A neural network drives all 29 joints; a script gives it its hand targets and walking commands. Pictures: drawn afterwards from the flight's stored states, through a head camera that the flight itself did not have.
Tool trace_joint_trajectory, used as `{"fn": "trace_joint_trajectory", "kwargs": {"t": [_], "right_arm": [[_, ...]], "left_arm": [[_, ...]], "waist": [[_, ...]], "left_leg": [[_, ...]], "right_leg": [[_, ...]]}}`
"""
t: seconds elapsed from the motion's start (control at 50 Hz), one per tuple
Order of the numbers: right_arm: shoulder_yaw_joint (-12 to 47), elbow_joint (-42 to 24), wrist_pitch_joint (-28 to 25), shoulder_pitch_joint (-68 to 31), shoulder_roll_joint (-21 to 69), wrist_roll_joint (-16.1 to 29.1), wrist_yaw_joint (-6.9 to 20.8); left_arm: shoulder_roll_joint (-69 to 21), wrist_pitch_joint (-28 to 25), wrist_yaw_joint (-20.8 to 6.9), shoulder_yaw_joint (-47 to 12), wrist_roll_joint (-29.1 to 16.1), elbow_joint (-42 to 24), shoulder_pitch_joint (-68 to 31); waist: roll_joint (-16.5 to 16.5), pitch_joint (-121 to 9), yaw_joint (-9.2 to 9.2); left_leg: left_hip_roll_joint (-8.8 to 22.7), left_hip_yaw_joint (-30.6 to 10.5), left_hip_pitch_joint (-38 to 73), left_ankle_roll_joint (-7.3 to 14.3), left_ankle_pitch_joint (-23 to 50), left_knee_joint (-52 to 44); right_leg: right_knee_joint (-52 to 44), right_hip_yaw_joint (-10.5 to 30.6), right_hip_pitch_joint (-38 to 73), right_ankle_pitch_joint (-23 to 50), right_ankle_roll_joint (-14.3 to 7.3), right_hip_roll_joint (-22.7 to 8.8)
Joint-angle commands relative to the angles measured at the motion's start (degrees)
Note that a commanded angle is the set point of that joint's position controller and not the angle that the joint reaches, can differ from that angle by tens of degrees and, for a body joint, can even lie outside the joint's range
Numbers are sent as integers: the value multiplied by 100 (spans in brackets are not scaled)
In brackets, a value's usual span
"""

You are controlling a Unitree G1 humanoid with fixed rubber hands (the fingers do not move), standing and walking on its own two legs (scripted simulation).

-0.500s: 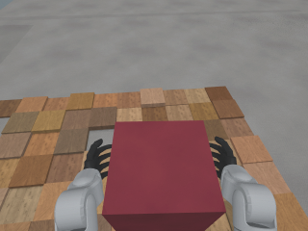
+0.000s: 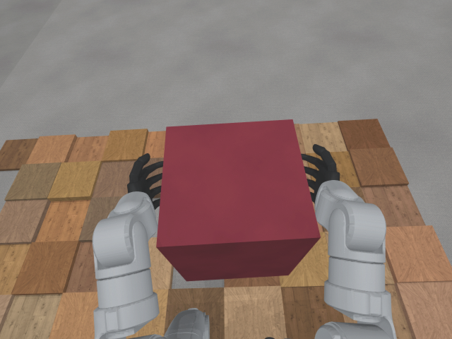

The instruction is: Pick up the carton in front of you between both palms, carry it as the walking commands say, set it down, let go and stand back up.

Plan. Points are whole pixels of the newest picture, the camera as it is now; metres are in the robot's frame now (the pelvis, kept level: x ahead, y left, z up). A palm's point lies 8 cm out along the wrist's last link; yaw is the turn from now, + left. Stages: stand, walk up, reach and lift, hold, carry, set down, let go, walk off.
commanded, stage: carry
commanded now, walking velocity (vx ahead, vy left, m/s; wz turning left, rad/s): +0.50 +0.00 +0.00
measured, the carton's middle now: (233, 209) +0.33 +0.01 +0.01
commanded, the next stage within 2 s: none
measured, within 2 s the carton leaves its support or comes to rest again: neither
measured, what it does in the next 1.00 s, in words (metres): walks ahead: left foot, then right foot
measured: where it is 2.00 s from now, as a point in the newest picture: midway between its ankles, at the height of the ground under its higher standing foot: (229, 133)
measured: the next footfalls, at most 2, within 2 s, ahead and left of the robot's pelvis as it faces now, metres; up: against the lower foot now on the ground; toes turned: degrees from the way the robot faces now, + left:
left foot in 0.26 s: +0.34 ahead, +0.09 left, +0.00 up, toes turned +6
right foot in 0.72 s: +0.68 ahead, -0.05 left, -0.02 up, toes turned -7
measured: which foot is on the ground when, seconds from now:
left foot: up 0.00-0.24, down 0.26-0.74, up 0.76-1.00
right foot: down 0.00-0.26, up 0.28-0.70, down 0.72-1.00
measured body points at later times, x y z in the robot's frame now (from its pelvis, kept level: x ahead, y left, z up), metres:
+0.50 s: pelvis +0.34 +0.04 +0.01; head +0.40 +0.06 +0.46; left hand +0.70 +0.17 +0.11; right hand +0.68 -0.13 +0.12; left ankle +0.31 +0.09 -0.73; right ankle +0.37 -0.11 -0.67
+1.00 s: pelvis +0.69 +0.01 -0.01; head +0.74 +0.01 +0.44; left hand +0.98 +0.19 +0.05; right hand +1.00 -0.12 +0.05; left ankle +0.75 +0.16 -0.71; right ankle +0.65 -0.05 -0.75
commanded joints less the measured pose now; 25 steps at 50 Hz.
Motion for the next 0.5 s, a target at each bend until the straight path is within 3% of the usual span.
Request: {"fn": "trace_joint_trajectory", "kwargs": {"t": [0.0,0.06,0.1,0.14,0.16,0.2,0.22,0.24,0.26,0.28,0.3,0.32,0.34,0.42,0.48], "right_arm": [[3773,-243,-394,-3237,4351,910,86],[3635,-236,-435,-3329,4111,885,35],[3537,-330,-418,-3444,3961,917,7],[3466,-494,-356,-3486,3777,995,-16],[3461,-623,-311,-3524,3677,1059,-24],[3392,-766,-178,-3367,3409,1174,-45],[3380,-823,-104,-3263,3304,1229,-43],[3342,-843,-25,-3142,3227,1270,-26],[3264,-814,55,-3312,3026,1272,-48],[3332,-755,124,-3156,3170,1422,-45],[3357,-938,180,-3209,3268,1496,-1],[3448,-1110,229,-3432,3453,1611,67],[3557,-1261,264,-3647,3604,1718,139],[3745,-1182,305,-3660,3971,1780,373],[3753,-789,266,-3446,4079,1583,477]], "left_arm": [[-4081,-256,-351,-3844,-1213,-408,-3451],[-3893,-283,-262,-3784,-1198,-361,-3570],[-3785,-260,-203,-3778,-1252,-452,-3717],[-3676,-200,-135,-3772,-1315,-564,-3818],[-3607,-158,-95,-3738,-1332,-603,-3788],[-3439,-26,-2,-3708,-1327,-688,-3613],[-3367,56,47,-3681,-1275,-727,-3575],[-3242,143,96,-3603,-1185,-836,-3587],[-3272,271,127,-3517,-1115,-824,-3374],[-3083,372,154,-3431,-1080,-935,-3358],[-3165,435,179,-3431,-1084,-1041,-3593],[-3311,473,180,-3399,-1090,-1084,-3750],[-3443,506,162,-3377,-1052,-1048,-3756],[-3816,540,27,-3532,-848,-804,-3432],[-3996,508,-74,-3629,-703,-543,-3309]], "waist": [[-846,-2689,80],[-737,-2330,163],[-690,-2065,181],[-917,-1967,149],[-1088,-2070,88],[-1123,-2481,-317],[-933,-2833,-651],[-255,-2824,-667],[1187,-3372,-411],[1771,-3548,-554],[1332,-3177,-538],[578,-2914,-561],[256,-2733,-529],[386,-2716,-480],[517,-2543,-487]], "left_leg": [[177,-13,-1000,-47,292,-252],[137,191,-1090,-67,371,-1357],[-39,476,-492,-17,838,-2530],[-247,767,191,76,1191,-3252],[-251,767,515,170,1628,-3159],[-507,922,1626,282,1482,-3638],[-429,779,2642,272,2034,-4108],[-113,433,3568,115,1742,-4255],[1485,-2097,5248,851,2711,-3900],[1659,-3188,5653,1338,2369,-4379],[1547,-2881,5531,1262,2452,-4445],[1425,-2419,5245,1091,2679,-4451],[1351,-2045,4945,969,3107,-4492],[1124,-1173,4713,761,3404,-4788],[880,-690,4764,712,3728,-4872]], "right_leg": [[-758,1562,2769,1319,-728,-1483],[-874,1360,2726,1468,-792,-1322],[-961,1029,2431,1951,-635,-1081],[-953,733,2326,2483,-440,-976],[-624,550,2414,3032,-330,-996],[553,213,2389,4414,-85,-941],[1604,101,2187,4295,78,-880],[2547,222,1175,2678,146,-484],[3834,512,-738,-395,302,88],[4905,909,-1761,-1524,299,492],[5042,1182,-2285,-1435,189,242],[4724,1225,-2423,-1070,172,66],[4362,1177,-2369,-807,188,-59],[3019,935,-2084,-404,297,-61],[2038,688,-2196,471,340,-21]]}}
